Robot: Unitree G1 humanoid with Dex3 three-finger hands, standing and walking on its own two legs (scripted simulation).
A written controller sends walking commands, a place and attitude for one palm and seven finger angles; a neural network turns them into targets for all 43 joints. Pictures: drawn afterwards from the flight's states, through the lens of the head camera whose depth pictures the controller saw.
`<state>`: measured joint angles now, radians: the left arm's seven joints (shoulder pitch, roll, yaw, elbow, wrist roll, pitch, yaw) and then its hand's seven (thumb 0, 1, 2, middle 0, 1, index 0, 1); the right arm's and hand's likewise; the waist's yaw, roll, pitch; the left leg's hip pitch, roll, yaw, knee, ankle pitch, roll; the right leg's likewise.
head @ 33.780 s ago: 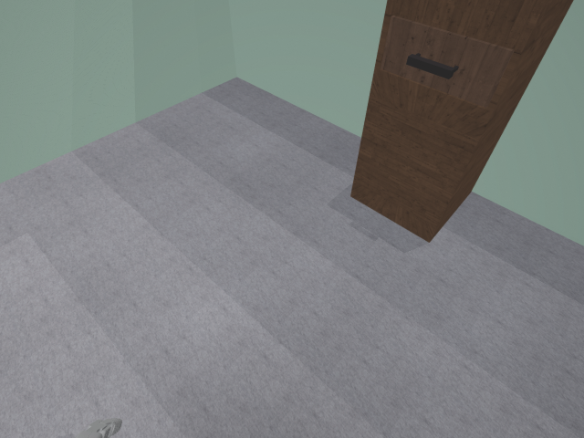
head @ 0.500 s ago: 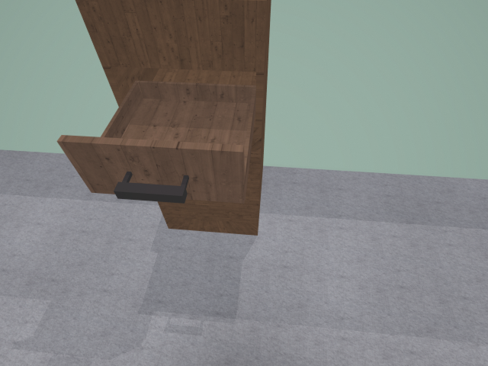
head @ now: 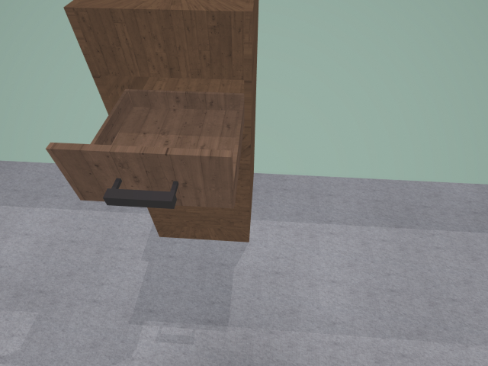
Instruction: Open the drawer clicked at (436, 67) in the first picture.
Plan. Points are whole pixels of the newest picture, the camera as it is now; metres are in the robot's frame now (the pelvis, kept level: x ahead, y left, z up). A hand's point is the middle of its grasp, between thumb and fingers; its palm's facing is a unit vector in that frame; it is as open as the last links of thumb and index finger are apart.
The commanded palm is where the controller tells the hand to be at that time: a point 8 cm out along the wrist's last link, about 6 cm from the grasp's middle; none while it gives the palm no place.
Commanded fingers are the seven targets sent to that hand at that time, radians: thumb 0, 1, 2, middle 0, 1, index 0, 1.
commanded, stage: let the arm hang, fingers relaxed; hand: left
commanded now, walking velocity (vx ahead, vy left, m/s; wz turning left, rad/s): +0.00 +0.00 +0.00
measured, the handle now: (143, 191) +0.46 +0.25 -0.02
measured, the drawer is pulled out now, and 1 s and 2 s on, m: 0.30 0.30 0.30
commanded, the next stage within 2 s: look to check the result in 0.02 s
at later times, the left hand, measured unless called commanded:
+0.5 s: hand out of the picture +0.00 +0.16 -0.17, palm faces +0.07 -0.98 -0.19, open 7.4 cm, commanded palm none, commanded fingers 0.00 0.90 0.90 -0.20 -0.30 -0.20 -0.30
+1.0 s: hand out of the picture +0.01 +0.16 -0.17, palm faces +0.06 -0.98 -0.19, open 7.4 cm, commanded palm none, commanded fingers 0.00 0.90 0.90 -0.20 -0.30 -0.20 -0.30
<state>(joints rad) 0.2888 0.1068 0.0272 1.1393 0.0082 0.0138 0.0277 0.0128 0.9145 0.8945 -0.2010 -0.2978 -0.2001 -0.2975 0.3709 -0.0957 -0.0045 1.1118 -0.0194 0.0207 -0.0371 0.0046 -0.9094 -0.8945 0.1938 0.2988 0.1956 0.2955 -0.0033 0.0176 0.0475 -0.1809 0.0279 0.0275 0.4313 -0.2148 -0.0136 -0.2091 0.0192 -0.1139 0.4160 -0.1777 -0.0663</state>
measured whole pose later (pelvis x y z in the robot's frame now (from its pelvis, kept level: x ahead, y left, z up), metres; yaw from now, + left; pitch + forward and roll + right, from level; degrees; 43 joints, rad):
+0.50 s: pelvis +0.01 +0.00 +0.00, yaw +0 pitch -2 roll +0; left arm 0.29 0.11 0.03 1.15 0.01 0.01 0.03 0.01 0.91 0.89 -0.20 -0.30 -0.20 -0.30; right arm 0.34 -0.10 -0.01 1.11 -0.01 0.01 -0.04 0.00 -0.91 -0.89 0.19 0.30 0.20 0.30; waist 0.00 0.03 0.05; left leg -0.15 0.03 0.03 0.40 -0.22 -0.01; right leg -0.18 0.02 -0.11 0.40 -0.19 -0.06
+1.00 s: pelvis +0.02 -0.01 +0.00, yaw +0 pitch -2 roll +0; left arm 0.27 0.11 0.03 1.15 0.00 0.00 0.03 0.01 0.91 0.89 -0.20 -0.30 -0.20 -0.30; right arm 0.33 -0.12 -0.01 1.13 -0.02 0.01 -0.04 0.00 -0.91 -0.89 0.19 0.30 0.20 0.30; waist 0.00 0.03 0.07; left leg -0.13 0.04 0.03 0.39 -0.22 -0.03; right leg -0.16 0.03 -0.11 0.38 -0.19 -0.07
